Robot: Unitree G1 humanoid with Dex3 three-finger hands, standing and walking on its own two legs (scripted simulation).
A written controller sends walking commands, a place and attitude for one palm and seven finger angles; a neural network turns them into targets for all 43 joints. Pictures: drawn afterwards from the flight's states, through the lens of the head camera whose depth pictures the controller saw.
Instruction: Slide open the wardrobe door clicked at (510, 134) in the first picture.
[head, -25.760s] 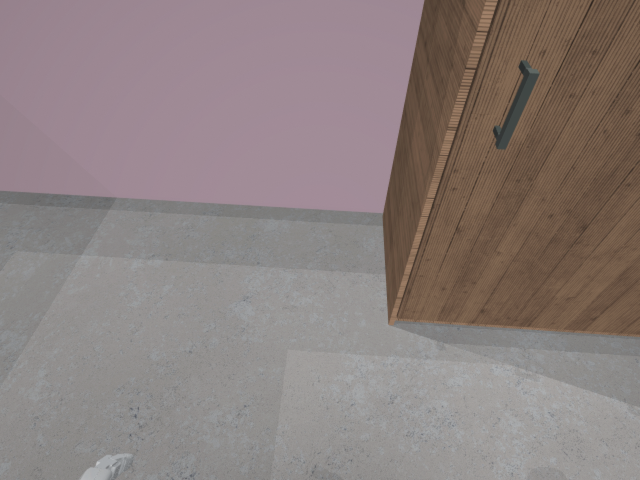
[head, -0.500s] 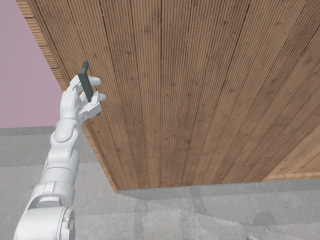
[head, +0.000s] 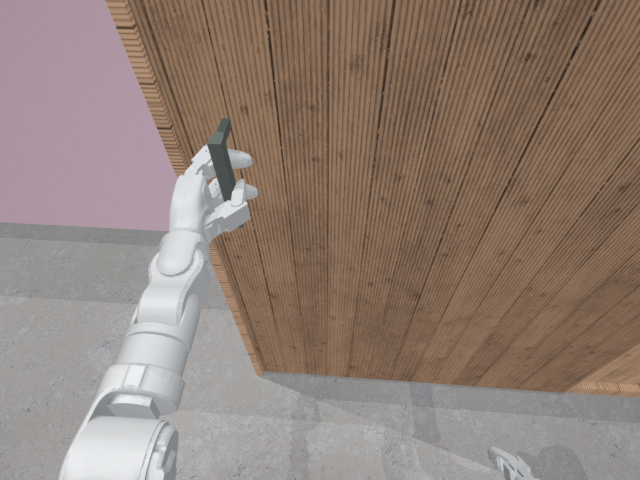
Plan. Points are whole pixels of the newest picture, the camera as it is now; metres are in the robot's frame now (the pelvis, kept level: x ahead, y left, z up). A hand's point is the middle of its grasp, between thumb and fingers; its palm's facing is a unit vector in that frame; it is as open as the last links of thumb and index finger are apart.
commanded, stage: tug the door sideways, standing still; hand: left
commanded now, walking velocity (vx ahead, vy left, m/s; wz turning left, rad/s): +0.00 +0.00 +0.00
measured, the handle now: (231, 176) +0.47 +0.15 +0.12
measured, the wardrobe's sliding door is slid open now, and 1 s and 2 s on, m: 0.00 0.08 0.44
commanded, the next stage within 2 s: step sideways, sliding the door along in 0.26 s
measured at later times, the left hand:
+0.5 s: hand (277, 210) +0.41 +0.08 +0.12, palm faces -0.05 -0.99 -0.10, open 5.6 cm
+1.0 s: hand (313, 207) +0.42 +0.03 +0.12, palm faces +0.14 -0.98 -0.11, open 5.7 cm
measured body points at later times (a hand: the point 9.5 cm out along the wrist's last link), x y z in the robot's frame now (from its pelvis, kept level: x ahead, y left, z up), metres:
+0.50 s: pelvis -0.03 +0.00 -0.01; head +0.00 -0.01 +0.44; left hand +0.41 +0.13 +0.13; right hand +0.04 -0.25 -0.13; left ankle -0.03 +0.09 -0.73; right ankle -0.05 -0.08 -0.72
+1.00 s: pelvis -0.03 -0.12 -0.02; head +0.03 -0.11 +0.43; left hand +0.41 +0.08 +0.13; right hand +0.11 -0.39 -0.13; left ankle -0.01 +0.00 -0.73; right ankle +0.01 -0.21 -0.72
